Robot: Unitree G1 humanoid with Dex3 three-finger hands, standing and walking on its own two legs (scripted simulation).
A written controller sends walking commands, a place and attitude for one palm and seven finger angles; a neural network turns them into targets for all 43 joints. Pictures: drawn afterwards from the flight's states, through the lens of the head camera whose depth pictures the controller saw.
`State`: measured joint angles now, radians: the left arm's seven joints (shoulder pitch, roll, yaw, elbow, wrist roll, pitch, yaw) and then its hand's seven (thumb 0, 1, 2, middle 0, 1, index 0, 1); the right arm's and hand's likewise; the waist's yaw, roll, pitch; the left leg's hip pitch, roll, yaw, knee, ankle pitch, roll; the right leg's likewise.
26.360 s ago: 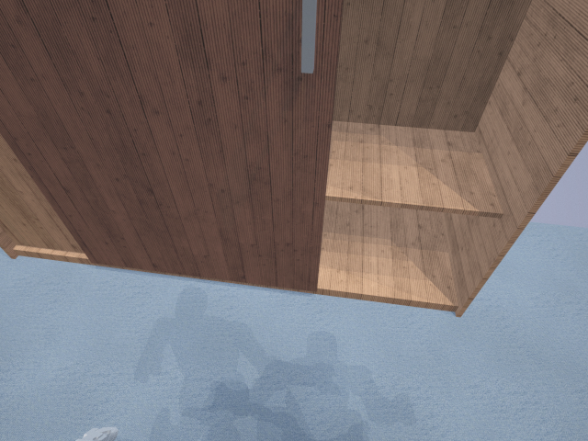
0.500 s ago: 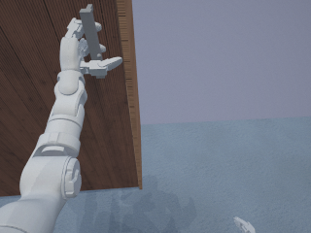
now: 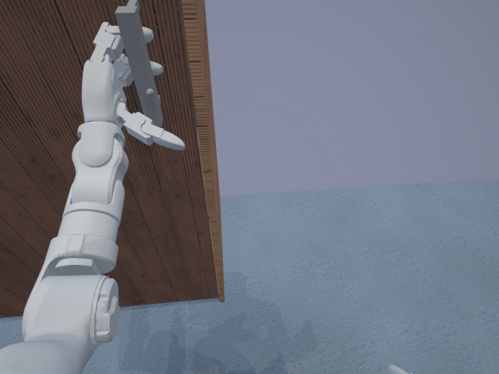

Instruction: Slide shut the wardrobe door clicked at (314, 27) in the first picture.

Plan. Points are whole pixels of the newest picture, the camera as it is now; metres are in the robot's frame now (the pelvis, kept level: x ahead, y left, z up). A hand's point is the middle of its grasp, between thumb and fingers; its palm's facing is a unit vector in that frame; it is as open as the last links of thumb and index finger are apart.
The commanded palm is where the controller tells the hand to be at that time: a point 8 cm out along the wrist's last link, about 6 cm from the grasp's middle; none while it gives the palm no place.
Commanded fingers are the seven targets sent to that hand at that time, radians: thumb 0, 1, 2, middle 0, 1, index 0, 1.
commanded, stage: slip the hand off the handle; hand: left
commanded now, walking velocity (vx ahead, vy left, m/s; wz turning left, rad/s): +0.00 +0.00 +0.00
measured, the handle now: (144, 66) +0.48 +0.16 +0.26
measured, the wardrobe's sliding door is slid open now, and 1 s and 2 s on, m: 0.00 0.00 0.00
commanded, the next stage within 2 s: draw the hand back to the body in 1.18 s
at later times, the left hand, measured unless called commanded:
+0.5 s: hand (85, 96) +0.42 +0.23 +0.25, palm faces +0.21 -0.97 -0.13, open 14.7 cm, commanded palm +0.38 +0.26 +0.24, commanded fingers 0.00 -0.55 0.20 -0.25 -1.15 -0.25 -1.15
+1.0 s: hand (74, 136) +0.34 +0.22 +0.24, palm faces +0.18 -0.98 -0.12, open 14.7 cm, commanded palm +0.31 +0.26 +0.24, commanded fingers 0.00 -0.55 0.20 -0.25 -1.15 -0.25 -1.15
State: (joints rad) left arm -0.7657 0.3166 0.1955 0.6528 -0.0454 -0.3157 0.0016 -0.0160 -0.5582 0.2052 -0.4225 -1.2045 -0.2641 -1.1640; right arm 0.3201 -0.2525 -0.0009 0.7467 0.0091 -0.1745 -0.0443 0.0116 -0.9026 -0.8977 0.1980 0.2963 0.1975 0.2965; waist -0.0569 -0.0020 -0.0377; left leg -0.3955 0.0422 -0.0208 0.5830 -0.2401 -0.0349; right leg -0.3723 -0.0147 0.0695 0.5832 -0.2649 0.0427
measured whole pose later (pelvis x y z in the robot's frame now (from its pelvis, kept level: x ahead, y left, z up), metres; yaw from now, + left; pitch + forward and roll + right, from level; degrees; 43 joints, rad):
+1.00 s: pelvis +0.04 +0.00 +0.00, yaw +2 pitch +0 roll +0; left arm -0.27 0.31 0.30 0.04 -0.20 -0.09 -0.17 -0.02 -0.56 0.20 -0.26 -1.15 -0.26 -1.15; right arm 0.21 -0.24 0.05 0.66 0.02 -0.16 -0.08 0.01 -0.90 -0.90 0.20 0.30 0.20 0.30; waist 0.06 0.04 -0.07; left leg -0.29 0.03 -0.05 0.60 -0.31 -0.04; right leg -0.25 -0.03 0.03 0.59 -0.34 0.04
